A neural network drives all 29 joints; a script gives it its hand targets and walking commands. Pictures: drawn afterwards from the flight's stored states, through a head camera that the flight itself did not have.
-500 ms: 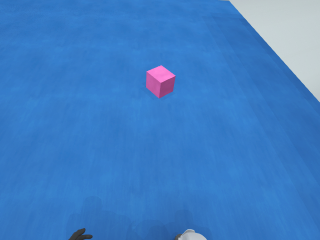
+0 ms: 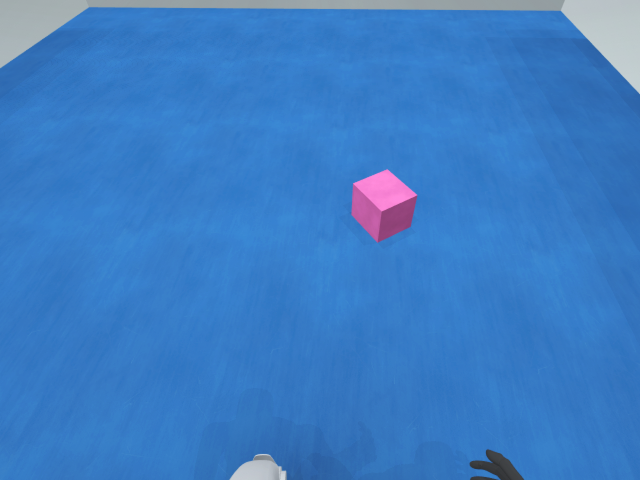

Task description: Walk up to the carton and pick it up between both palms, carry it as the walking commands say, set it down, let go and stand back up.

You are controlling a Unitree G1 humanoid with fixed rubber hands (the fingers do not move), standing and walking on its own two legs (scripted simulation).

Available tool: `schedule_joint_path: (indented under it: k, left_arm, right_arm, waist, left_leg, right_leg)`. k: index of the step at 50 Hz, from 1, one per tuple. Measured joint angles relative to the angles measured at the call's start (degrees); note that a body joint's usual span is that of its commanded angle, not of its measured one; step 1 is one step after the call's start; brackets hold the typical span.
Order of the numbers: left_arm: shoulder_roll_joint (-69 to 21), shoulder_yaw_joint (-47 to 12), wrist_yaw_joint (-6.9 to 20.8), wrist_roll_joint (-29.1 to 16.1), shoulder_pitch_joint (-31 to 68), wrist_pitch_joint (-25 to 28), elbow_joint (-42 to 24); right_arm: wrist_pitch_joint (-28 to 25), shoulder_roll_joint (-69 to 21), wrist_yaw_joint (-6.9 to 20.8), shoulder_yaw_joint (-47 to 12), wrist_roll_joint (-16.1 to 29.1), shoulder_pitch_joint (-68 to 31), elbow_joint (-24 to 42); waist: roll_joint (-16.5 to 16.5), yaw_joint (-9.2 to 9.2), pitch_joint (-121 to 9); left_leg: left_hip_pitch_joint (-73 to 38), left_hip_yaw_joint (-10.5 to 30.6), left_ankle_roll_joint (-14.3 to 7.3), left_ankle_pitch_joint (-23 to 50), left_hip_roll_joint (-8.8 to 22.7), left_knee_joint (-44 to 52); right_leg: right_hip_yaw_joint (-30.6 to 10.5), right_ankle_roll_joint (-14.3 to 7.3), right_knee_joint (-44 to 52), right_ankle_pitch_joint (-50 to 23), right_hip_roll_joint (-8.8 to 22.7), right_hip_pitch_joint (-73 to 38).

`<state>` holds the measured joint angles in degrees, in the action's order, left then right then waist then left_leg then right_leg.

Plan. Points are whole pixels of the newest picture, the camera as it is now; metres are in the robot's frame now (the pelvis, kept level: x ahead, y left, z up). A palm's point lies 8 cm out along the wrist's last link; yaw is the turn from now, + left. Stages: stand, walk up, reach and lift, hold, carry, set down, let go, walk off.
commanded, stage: walk up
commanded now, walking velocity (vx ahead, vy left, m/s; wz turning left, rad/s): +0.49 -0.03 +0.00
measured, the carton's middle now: (382, 205) +1.33 -0.11 -0.69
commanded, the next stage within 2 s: none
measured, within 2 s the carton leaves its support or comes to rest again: neither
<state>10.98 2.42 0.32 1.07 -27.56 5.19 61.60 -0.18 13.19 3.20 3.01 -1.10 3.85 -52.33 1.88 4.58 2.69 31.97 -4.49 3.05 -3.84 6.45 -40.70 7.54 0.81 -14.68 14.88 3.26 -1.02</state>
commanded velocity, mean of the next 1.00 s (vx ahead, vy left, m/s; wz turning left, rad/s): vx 0.49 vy -0.06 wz -0.01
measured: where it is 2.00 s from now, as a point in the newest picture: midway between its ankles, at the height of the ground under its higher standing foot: (368, 317)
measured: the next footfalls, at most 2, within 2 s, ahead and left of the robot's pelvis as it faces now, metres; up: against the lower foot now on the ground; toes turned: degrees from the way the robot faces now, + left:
left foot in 0.12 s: +0.21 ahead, +0.14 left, +0.00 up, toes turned +9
right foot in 0.66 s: +0.48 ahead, -0.18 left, +0.00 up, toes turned -10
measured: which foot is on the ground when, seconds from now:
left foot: up 0.00-0.10, down 0.12-0.66, up 0.68-1.00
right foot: down 0.00-0.12, up 0.14-0.64, down 0.66-1.00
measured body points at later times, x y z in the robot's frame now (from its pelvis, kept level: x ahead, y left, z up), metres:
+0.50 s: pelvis +0.24 +0.02 +0.00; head +0.27 +0.05 +0.45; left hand +0.37 +0.24 -0.15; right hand +0.13 -0.22 -0.12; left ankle +0.17 +0.14 -0.75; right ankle +0.37 -0.17 -0.68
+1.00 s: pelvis +0.48 -0.06 +0.00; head +0.50 -0.08 +0.45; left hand +0.41 +0.19 -0.13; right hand +0.61 -0.30 -0.14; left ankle +0.58 +0.10 -0.68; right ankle +0.44 -0.17 -0.75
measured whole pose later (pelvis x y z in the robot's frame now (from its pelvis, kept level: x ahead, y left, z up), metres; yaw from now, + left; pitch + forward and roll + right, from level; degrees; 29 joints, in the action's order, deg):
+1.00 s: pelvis +0.48 -0.06 +0.00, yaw -1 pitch -1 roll +1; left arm 11.1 2.8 0.3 1.6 -25.9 5.4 61.1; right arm 0.1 14.1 3.1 3.9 -1.7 7.4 -53.5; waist 2.1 4.4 3.1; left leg 33.1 -4.3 2.7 -5.4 6.7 -50.3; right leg 7.8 0.2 -18.0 13.2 4.3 3.9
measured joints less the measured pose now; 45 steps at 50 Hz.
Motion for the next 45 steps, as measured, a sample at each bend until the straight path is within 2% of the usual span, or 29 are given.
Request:
schedule_joint_path:
  k: [3,5,7,9,10,13,18,23,26,30,32,33,35,36,38,41,45]
  left_arm:
    - [0.1,-0.2,-0.1,-0.3,-0.8,-0.5,0.9]
    - [0.2,-0.1,-0.3,-0.8,-1.4,-0.9,1.4]
    - [0.6,0.2,-0.4,-1.0,-0.4,-1.5,1.9]
    - [1.2,0.9,-0.2,-0.6,2.3,-2.0,1.3]
    - [1.7,1.1,-0.1,-0.4,3.8,-2.1,0.8]
    - [2.9,1.5,0.7,0.4,8.3,-2.8,-1.3]
    - [3.5,1.0,2.0,1.1,14.5,-4.7,-4.3]
    - [2.6,0.5,3.4,0.8,19.3,-5.5,-6.4]
    - [1.8,0.2,4.0,0.2,22.0,-5.4,-7.7]
    - [0.8,-0.1,4.3,0.2,25.1,-4.8,-9.2]
    - [0.6,-0.3,3.8,0.7,26.0,-3.7,-9.7]
    - [0.8,-0.1,3.4,0.9,26.3,-2.8,-9.7]
    - [0.8,0.7,2.2,1.3,25.9,-1.3,-9.1]
    - [0.8,0.7,1.8,1.1,24.6,-1.0,-8.6]
    - [0.9,0.7,1.4,1.0,21.0,-0.7,-7.1]
    - [0.9,0.8,0.8,0.6,15.4,-0.1,-4.3]
    - [0.9,0.6,0.4,0.5,8.0,0.4,-2.1]
  right_arm:
    - [-0.7,-1.3,-0.3,-0.8,-0.1,-2.0,0.4]
    - [-1.8,-1.6,-0.8,-1.2,-0.6,-2.5,0.5]
    - [-3.2,-2.0,-1.7,-1.1,-1.2,-2.2,-0.1]
    - [-3.7,-1.9,-2.6,-1.2,-0.9,0.5,-1.1]
    - [-3.8,-1.6,-2.9,-1.1,-0.8,2.5,-2.2]
    - [-3.9,-1.0,-3.2,-0.5,-0.3,9.1,-5.2]
    - [-4.6,-1.3,-3.4,-0.1,0.1,18.5,-7.5]
    - [-4.7,-2.8,-3.5,0.0,-0.1,24.3,-8.0]
    - [-4.6,-3.6,-3.5,0.2,-0.2,25.9,-8.2]
    - [-4.2,-3.4,-3.9,0.4,-0.4,26.7,-8.4]
    - [-4.0,-2.8,-3.8,0.2,-0.4,27.0,-8.9]
    - [-3.9,-2.7,-3.6,-0.1,-0.6,27.3,-9.2]
    - [-3.5,-2.1,-3.4,-0.8,-0.4,24.5,-8.9]
    - [-3.6,-1.8,-3.3,-0.7,-0.4,22.6,-8.3]
    - [-3.8,-1.1,-3.3,-0.2,-0.4,18.5,-7.2]
    - [-2.9,0.1,-2.7,0.9,-0.7,13.4,-5.4]
    - [-0.7,1.1,-1.4,1.3,-0.9,8.7,-3.0]
  waist:
    - [-0.8,0.26,-0.3]
    - [-1.5,0.28,-0.9]
    - [-2.9,-0.81,-0.7]
    - [-3.6,-1.51,-0.5]
    - [-3.9,-1.98,-0.6]
    - [-4.5,-3.58,-0.7]
    - [-4.5,-6.09,-0.4]
    - [-4.3,-8.64,0.1]
    - [-4.0,-9.93,0.5]
    - [-2.9,-11.02,0.3]
    - [-2.0,-10.66,-0.2]
    - [-2.1,-10.24,-0.6]
    - [-0.8,-8.77,0.3]
    - [-0.5,-8.32,0.5]
    - [0.0,-7.25,0.6]
    - [0.8,-4.99,0.6]
    - [0.8,-2.24,0.3]
  left_leg:
    - [-3.5,-1.7,-0.5,-3.1,-0.5,6.2]
    - [-7.4,-3.1,-1.5,-4.9,-1.1,10.0]
    - [-7.9,-3.9,-3.9,-5.1,-2.0,7.9]
    - [-9.0,-4.2,-5.1,-8.0,-1.7,6.2]
    - [-10.5,-4.2,-5.2,-8.7,-1.5,7.3]
    - [-16.0,-4.0,-4.7,-8.3,-1.6,12.7]
    - [-22.8,-3.7,-4.0,-8.9,-1.3,18.4]
    - [-28.9,-3.8,-2.4,-10.2,-0.5,23.0]
    - [-32.1,-4.1,-0.9,-11.3,0.1,25.2]
    - [-35.1,-4.3,1.7,-14.3,1.4,25.8]
    - [-34.7,-4.3,2.5,-18.0,2.4,22.0]
    - [-32.8,-3.8,1.8,-21.0,2.8,16.4]
    - [-24.8,0.7,-1.1,-25.0,3.1,-3.1]
    - [-20.6,2.8,-2.2,-24.8,2.3,-12.1]
    - [-13.6,3.9,-3.1,-20.7,1.1,-23.0]
    - [-6.4,2.4,-2.7,-13.6,0.8,-26.3]
    - [-0.7,1.0,-2.0,-7.1,0.7,-22.0]
  right_leg:
    - [0.5,1.2,0.0,3.0,-0.2,-2.7]
    - [0.1,2.1,-3.8,6.8,0.2,-2.7]
    - [-2.1,0.9,-18.7,12.0,1.4,2.7]
    - [-6.1,-0.3,-37.9,11.2,-0.1,11.5]
    - [-6.8,-0.8,-44.0,9.2,-0.6,15.2]
    - [-6.7,-0.8,-50.4,2.0,0.4,23.6]
    - [-6.0,0.6,-46.3,-6.8,2.8,32.5]
    - [-4.6,1.4,-34.6,-13.1,3.4,35.4]
    - [-3.5,1.6,-26.1,-13.8,3.0,34.4]
    - [-1.6,0.9,-18.1,-10.3,1.9,31.2]
    - [0.1,-0.4,-14.6,-8.3,1.5,28.3]
    - [0.5,-1.3,-13.5,-9.2,1.5,26.8]
    - [0.9,-2.4,-19.1,-7.8,0.6,28.5]
    - [1.0,-2.6,-20.0,-5.7,0.3,27.8]
    - [1.2,-2.6,-18.0,-3.7,0.0,24.5]
    - [1.2,-2.2,-12.9,-3.8,0.0,18.4]
    - [0.7,-1.8,-8.2,-3.0,0.4,11.9]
